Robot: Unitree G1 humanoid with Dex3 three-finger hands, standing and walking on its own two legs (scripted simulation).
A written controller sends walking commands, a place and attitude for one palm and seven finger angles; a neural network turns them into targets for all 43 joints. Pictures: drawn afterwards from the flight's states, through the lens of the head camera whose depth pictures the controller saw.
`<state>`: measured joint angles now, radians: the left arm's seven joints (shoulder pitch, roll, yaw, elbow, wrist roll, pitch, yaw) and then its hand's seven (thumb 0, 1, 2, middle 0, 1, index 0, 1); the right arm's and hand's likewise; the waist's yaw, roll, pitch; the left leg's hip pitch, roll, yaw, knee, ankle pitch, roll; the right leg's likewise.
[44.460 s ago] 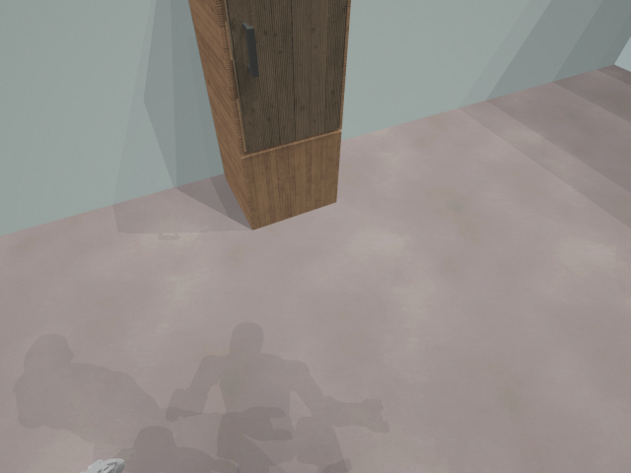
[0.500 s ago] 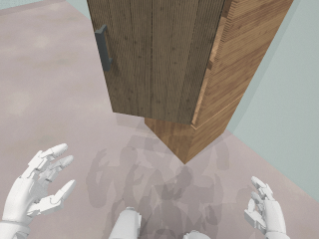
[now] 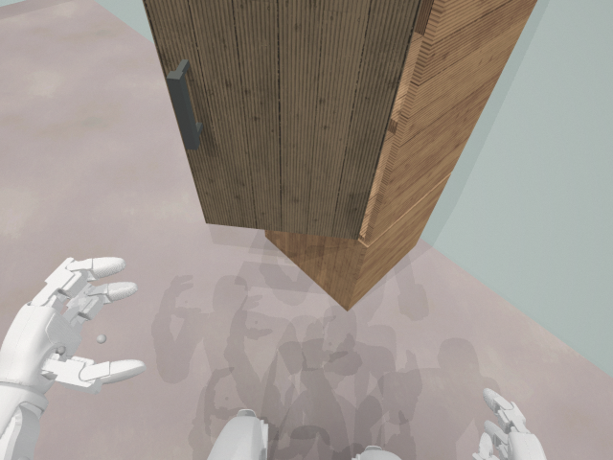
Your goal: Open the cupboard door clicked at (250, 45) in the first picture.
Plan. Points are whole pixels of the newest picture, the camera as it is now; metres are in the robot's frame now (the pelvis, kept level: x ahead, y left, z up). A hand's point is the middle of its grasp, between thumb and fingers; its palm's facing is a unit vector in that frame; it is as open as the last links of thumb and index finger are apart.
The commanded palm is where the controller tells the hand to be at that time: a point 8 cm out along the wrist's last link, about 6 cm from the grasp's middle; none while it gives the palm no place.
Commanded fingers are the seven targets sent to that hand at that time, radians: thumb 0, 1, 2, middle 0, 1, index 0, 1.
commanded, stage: raise the hand with hooked fingers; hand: left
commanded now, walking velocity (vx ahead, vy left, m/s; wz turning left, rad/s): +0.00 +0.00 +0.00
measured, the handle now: (188, 106) +0.62 +0.24 +0.09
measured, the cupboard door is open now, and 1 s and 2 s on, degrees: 40 40 40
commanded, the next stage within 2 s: move the hooked fingers beside the handle in 1.08 s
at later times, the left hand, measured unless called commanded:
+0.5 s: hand (65, 292) +0.27 +0.28 +0.10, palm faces -0.02 -1.00 -0.04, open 13.9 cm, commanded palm +0.25 +0.33 +0.11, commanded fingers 0.00 -0.50 0.30 -0.30 -1.20 -0.30 -1.20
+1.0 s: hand (87, 281) +0.28 +0.26 +0.11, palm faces -0.03 -1.00 -0.03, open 13.9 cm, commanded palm +0.26 +0.31 +0.11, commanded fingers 0.00 -0.50 0.30 -0.30 -1.20 -0.30 -1.20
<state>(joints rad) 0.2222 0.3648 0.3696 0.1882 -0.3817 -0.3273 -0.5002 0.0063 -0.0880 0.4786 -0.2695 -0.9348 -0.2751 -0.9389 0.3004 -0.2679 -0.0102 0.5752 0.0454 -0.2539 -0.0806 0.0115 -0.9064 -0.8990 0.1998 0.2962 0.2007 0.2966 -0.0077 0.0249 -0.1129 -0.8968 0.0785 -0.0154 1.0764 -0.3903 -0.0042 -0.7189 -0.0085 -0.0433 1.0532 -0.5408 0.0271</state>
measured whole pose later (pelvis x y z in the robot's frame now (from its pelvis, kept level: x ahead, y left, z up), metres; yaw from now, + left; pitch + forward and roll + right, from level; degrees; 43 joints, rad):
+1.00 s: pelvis +0.00 -0.01 +0.02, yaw +0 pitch +8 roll -2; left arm -0.03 0.44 0.43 0.42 -0.38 -0.25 -0.58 -0.01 -0.50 0.30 -0.30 -1.20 -0.30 -1.20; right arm 0.31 -0.28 0.03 0.55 0.05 -0.19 -0.10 0.01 -0.91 -0.90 0.20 0.30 0.20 0.30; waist -0.01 0.03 -0.09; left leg -0.74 0.08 -0.02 0.93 -0.33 -0.02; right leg -0.57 0.00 -0.05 0.91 -0.48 0.01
